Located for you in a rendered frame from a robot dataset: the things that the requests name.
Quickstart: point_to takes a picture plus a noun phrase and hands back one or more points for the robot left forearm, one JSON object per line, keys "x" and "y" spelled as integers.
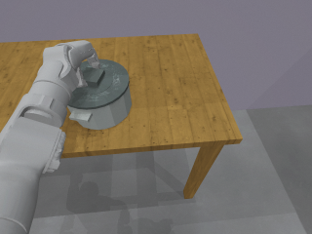
{"x": 51, "y": 91}

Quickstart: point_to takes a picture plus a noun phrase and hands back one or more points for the table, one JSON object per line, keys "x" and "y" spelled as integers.
{"x": 177, "y": 101}

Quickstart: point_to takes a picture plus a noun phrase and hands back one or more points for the left robot hand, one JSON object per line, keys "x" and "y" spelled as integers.
{"x": 88, "y": 52}

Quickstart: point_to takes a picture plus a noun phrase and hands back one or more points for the left robot upper arm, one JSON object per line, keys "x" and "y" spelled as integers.
{"x": 31, "y": 149}

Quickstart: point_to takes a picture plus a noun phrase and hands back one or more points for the pot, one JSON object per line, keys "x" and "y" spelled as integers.
{"x": 105, "y": 117}

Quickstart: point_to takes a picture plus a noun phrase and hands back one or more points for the knob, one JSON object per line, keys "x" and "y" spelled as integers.
{"x": 93, "y": 76}

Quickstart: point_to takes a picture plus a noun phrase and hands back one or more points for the lid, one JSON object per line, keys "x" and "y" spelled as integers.
{"x": 112, "y": 86}

